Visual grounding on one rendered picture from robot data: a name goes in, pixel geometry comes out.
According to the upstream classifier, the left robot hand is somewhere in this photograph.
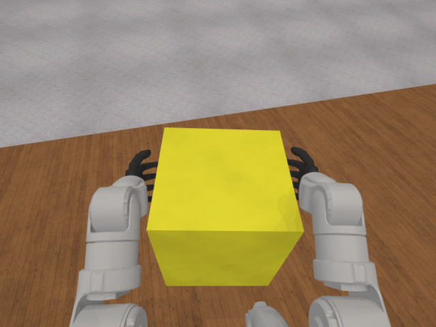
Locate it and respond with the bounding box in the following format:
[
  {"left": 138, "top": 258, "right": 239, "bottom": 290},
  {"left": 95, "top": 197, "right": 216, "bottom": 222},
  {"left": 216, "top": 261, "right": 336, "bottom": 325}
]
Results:
[{"left": 125, "top": 150, "right": 158, "bottom": 202}]

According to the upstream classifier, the robot left upper arm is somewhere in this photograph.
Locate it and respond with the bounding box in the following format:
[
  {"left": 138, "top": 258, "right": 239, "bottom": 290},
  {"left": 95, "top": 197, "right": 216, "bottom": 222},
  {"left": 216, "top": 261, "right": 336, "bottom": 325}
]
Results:
[{"left": 72, "top": 303, "right": 148, "bottom": 327}]

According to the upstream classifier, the left robot forearm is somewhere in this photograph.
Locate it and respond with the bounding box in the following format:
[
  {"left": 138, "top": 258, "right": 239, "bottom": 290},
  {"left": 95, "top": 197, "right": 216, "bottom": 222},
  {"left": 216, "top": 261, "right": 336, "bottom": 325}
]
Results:
[{"left": 69, "top": 176, "right": 149, "bottom": 327}]

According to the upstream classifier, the carton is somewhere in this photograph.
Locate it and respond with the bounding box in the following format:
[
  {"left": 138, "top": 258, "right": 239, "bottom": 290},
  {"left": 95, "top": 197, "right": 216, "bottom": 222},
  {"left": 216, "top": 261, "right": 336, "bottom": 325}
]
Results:
[{"left": 146, "top": 127, "right": 304, "bottom": 286}]

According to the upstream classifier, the right robot thigh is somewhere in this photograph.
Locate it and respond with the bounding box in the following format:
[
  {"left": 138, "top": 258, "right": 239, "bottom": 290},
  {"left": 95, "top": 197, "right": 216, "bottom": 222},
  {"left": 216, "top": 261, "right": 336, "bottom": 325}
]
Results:
[{"left": 245, "top": 306, "right": 289, "bottom": 327}]

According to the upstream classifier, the robot right shin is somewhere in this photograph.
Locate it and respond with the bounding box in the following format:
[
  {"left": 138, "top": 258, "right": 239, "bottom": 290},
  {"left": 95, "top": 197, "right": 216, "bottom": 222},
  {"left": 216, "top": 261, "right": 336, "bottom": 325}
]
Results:
[{"left": 253, "top": 302, "right": 267, "bottom": 308}]

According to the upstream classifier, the right robot hand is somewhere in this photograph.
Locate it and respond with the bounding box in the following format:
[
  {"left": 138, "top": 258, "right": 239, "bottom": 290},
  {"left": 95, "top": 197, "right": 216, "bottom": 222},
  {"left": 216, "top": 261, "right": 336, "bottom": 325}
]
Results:
[{"left": 287, "top": 146, "right": 318, "bottom": 200}]

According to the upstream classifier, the robot right upper arm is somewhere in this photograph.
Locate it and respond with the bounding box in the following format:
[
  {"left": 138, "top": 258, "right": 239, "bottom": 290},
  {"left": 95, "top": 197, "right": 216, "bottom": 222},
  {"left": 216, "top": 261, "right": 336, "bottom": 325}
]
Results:
[{"left": 309, "top": 296, "right": 390, "bottom": 327}]

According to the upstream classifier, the right robot forearm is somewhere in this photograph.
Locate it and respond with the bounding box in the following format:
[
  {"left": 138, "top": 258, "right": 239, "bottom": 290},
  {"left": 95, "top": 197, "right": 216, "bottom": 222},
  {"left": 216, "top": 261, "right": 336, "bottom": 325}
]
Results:
[{"left": 298, "top": 172, "right": 391, "bottom": 327}]

